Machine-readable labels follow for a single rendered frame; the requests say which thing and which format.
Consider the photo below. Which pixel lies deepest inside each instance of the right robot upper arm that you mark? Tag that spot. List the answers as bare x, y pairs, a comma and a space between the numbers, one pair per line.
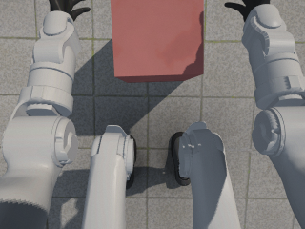
279, 133

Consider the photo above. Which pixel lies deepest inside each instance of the left robot upper arm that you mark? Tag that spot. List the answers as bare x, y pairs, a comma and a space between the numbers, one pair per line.
35, 149

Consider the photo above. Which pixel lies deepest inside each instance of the left robot thigh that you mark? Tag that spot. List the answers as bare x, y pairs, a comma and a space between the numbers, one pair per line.
104, 206

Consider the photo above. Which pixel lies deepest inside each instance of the left robot forearm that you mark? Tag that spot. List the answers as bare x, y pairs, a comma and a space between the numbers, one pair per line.
52, 70

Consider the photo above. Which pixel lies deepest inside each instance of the robot left foot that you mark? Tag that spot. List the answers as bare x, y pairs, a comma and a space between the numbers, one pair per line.
129, 183

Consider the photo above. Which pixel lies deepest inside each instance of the carton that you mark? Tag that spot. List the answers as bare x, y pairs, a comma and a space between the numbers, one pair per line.
157, 40

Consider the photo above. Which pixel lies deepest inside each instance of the robot left hand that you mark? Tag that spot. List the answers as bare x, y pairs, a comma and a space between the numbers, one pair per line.
66, 6

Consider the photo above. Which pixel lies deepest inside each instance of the robot right hand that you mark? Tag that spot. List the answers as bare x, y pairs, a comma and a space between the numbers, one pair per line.
245, 10

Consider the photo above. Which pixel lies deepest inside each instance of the right robot forearm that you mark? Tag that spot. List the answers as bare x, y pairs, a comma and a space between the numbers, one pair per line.
278, 78

